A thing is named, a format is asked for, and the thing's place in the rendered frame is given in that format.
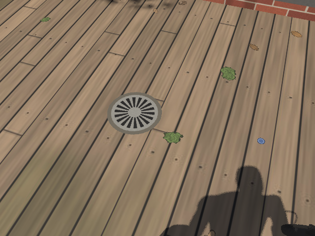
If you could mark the right robot hand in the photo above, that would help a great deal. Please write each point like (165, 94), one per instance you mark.
(298, 230)

